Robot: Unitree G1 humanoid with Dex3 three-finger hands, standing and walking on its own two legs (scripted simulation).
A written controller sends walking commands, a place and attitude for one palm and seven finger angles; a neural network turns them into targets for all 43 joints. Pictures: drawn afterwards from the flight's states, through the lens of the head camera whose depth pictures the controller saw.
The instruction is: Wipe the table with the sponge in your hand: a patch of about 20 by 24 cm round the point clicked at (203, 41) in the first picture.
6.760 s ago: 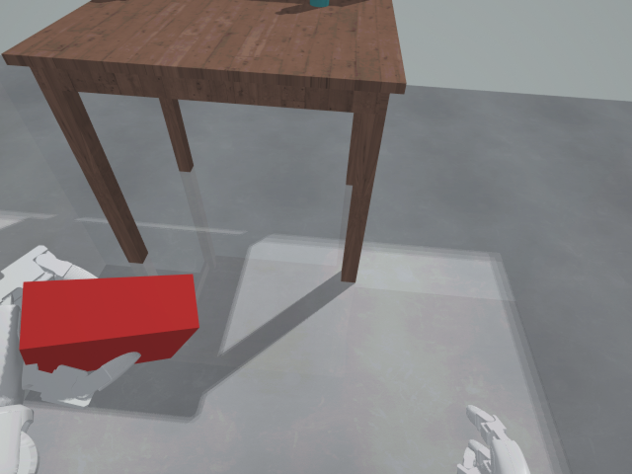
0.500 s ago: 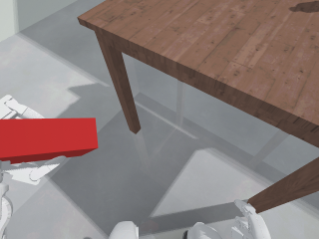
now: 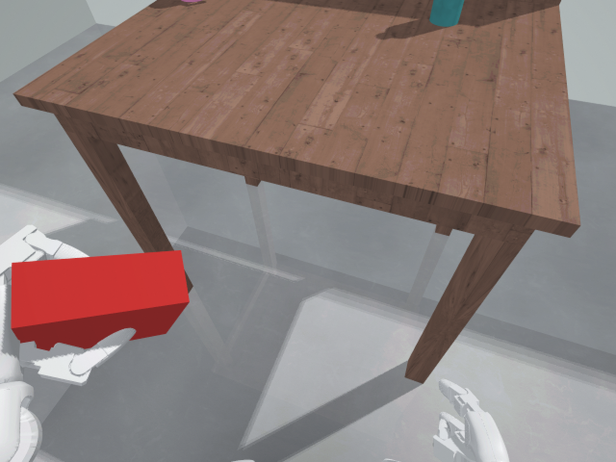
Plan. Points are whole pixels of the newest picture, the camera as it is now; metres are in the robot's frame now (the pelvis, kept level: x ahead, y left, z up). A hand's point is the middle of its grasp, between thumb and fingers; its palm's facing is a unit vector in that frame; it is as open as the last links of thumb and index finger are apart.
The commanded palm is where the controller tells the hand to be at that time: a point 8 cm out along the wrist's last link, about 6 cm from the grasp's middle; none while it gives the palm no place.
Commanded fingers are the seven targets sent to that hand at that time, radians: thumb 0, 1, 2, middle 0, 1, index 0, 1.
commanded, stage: turn to face it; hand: left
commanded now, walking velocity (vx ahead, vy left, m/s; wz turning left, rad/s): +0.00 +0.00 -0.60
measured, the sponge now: (129, 302) +0.23 +0.22 +0.14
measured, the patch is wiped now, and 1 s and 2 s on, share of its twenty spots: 0.00 0.00 0.00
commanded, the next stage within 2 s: take the last steps up to it in 0.98 s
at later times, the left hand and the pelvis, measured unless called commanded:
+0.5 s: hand (225, 292) +0.23 +0.11 +0.17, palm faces +0.12 -0.88 -0.46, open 9.8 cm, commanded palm +0.19 +0.17 +0.19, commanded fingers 0.00 0.10 1.30 -1.20 -1.60 -1.20 -1.60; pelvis -0.04 -0.06 +0.01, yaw -16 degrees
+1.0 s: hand (372, 340) +0.21 -0.02 +0.16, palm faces -0.20 -0.83 -0.52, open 9.8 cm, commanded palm +0.17 +0.07 +0.19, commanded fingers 0.00 0.10 1.30 -1.20 -1.60 -1.20 -1.60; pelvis -0.11 -0.09 +0.00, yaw -32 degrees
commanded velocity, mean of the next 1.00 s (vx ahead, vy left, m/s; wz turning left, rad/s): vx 0.00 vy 0.00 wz -0.49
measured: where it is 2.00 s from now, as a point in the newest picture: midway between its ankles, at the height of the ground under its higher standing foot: outside the picture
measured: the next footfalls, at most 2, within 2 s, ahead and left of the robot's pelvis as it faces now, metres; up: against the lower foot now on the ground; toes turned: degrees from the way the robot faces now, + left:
right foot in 0.06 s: +0.03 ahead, -0.13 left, +0.00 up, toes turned -7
left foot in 0.58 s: +0.00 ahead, +0.09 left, +0.00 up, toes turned -15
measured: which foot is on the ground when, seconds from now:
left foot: down 0.00-0.06, up 0.08-0.56, down 0.58-0.84, up 0.86-1.00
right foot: up 0.00-0.04, down 0.06-0.58, up 0.60-0.80, down 0.82-1.00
